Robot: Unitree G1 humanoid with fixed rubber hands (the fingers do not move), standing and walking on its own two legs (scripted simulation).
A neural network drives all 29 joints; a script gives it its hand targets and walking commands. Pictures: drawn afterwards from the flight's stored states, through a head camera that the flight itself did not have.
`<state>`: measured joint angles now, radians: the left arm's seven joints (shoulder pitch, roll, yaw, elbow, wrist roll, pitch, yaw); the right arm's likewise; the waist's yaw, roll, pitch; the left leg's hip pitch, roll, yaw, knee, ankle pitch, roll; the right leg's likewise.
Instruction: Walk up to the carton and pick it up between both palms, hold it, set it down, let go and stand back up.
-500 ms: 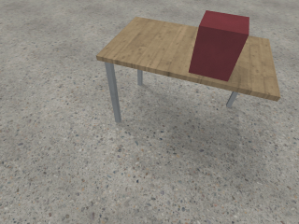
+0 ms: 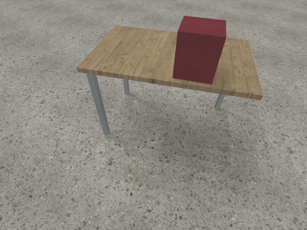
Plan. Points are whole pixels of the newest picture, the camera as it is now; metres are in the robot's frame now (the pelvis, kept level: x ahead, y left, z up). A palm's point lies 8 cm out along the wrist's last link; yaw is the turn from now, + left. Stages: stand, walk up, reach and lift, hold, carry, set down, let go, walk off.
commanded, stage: walk up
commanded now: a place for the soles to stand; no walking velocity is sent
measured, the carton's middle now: (198, 50) +0.95 -0.27 +0.00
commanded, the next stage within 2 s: none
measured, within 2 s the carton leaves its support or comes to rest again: neither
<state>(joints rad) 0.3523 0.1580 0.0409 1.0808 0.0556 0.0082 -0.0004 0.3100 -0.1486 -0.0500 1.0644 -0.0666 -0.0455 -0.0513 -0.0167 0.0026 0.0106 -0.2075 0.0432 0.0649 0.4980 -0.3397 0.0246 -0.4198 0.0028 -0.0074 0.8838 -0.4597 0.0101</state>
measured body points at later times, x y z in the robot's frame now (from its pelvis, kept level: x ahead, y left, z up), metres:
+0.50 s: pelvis +0.16 -0.08 -0.01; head +0.17 -0.10 +0.44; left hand +0.10 +0.15 -0.14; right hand +0.24 -0.33 -0.14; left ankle +0.31 +0.04 -0.69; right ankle +0.09 -0.19 -0.74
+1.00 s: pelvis +0.39 -0.09 -0.01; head +0.40 -0.09 +0.44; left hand +0.55 +0.12 -0.14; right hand +0.27 -0.32 -0.14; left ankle +0.39 +0.02 -0.74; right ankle +0.46 -0.25 -0.70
